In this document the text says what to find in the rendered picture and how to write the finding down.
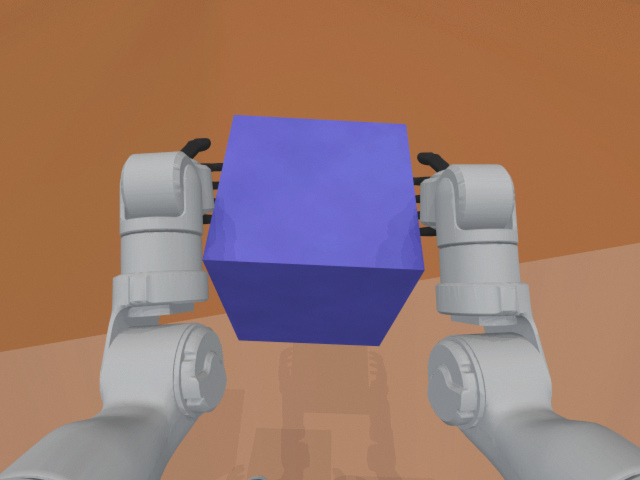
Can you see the carton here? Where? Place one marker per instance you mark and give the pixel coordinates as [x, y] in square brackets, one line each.
[315, 236]

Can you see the robot left hand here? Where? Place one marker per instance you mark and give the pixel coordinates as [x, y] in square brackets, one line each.
[191, 149]

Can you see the robot right hand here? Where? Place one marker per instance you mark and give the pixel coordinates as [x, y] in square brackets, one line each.
[438, 164]

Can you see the left robot upper arm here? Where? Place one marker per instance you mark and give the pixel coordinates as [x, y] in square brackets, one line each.
[156, 381]

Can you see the robot right forearm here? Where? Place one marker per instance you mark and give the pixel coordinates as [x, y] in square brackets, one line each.
[472, 208]

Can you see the robot left forearm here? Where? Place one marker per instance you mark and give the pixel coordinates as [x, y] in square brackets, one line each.
[163, 197]

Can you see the right robot upper arm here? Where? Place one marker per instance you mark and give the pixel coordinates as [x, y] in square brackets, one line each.
[496, 389]

